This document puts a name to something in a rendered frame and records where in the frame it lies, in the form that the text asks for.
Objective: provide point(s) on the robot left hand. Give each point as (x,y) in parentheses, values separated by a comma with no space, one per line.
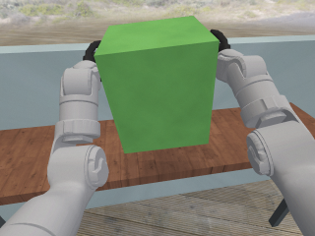
(90,52)

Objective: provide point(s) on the table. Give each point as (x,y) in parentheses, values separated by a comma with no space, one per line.
(25,152)

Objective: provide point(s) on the right robot upper arm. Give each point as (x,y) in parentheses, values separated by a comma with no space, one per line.
(285,152)

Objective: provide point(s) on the left robot forearm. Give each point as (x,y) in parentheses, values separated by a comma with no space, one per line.
(78,107)

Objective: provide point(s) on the left robot upper arm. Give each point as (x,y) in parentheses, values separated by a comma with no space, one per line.
(74,173)

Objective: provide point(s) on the right robot forearm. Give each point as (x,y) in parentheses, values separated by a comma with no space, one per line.
(259,100)

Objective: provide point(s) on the robot right hand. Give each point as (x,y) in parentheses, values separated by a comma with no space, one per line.
(223,41)

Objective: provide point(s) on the carton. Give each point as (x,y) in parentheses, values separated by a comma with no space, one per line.
(159,80)

